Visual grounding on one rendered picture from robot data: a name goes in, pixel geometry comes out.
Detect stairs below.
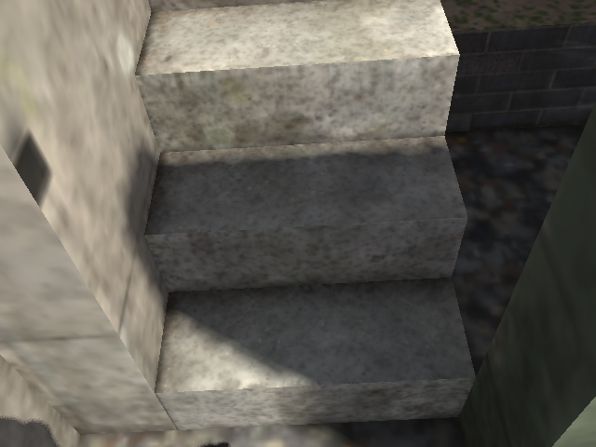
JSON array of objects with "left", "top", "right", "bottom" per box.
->
[{"left": 135, "top": 0, "right": 476, "bottom": 430}]

